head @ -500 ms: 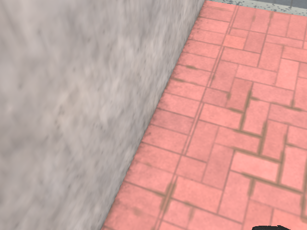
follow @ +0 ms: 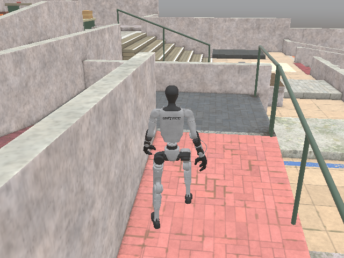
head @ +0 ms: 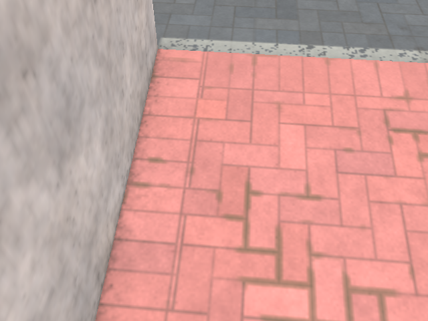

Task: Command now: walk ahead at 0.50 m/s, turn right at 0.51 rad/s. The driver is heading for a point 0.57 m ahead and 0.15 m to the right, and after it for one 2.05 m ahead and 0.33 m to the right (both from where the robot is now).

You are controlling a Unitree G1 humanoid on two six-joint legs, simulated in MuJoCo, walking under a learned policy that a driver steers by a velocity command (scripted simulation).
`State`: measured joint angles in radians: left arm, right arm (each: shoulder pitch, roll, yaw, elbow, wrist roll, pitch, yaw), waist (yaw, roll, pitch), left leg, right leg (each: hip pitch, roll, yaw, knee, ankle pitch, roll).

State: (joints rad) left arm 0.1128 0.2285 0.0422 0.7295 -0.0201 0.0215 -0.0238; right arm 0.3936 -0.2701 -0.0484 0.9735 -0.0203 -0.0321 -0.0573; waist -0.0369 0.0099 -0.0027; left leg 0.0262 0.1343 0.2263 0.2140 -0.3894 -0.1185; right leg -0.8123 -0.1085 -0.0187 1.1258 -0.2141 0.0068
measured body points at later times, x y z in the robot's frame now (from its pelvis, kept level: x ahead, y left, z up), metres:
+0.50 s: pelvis +0.29 -0.12 +0.04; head +0.32 -0.18 +0.49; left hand +0.33 +0.13 -0.06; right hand +0.52 -0.37 -0.01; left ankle +0.53 -0.05 -0.60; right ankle +0.14 -0.15 -0.70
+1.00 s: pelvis +0.48 -0.25 +0.08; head +0.50 -0.28 +0.53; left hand +0.78 -0.15 +0.02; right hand +0.42 -0.51 -0.06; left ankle +0.52 -0.09 -0.62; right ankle +0.52 -0.38 -0.64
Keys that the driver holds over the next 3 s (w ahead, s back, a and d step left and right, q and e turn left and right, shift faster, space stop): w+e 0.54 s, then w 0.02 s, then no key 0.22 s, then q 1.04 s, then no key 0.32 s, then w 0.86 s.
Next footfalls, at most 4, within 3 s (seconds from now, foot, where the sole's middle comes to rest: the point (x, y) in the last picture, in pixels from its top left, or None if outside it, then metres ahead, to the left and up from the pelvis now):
0.10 right None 0.19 -0.16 -0.73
0.56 left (254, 289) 0.57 -0.11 -0.67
0.94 right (350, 288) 0.56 -0.39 -0.67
1.44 left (261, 272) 0.62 -0.13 -0.66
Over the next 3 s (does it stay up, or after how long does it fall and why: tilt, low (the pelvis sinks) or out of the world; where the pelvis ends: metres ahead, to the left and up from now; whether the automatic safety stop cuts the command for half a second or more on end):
stays up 0.82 -0.25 0.15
